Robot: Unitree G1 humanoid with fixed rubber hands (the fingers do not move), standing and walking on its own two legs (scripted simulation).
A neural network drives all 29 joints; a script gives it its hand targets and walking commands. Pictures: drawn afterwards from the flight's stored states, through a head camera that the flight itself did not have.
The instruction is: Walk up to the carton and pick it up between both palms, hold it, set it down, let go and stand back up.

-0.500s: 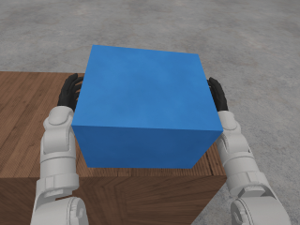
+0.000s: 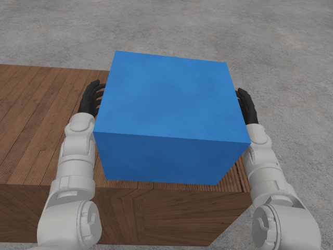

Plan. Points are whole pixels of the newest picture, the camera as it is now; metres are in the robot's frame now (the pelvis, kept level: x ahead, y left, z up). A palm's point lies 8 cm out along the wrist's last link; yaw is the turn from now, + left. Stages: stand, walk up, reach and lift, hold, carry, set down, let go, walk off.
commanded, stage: set down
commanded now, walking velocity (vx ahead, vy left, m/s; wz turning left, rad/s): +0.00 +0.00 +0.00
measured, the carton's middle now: (167, 119) +0.42 +0.05 +0.09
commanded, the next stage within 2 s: none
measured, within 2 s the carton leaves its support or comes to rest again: rests again in 1.32 s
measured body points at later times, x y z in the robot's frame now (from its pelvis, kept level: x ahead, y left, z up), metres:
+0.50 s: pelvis +0.01 +0.00 +0.00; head +0.05 +0.02 +0.45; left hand +0.42 +0.24 +0.09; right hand +0.45 -0.14 +0.10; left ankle +0.04 +0.11 -0.75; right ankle -0.04 -0.11 -0.75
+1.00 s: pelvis +0.01 +0.00 +0.00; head +0.06 +0.02 +0.45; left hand +0.43 +0.25 +0.08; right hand +0.46 -0.14 +0.08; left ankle +0.04 +0.11 -0.75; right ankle -0.04 -0.11 -0.75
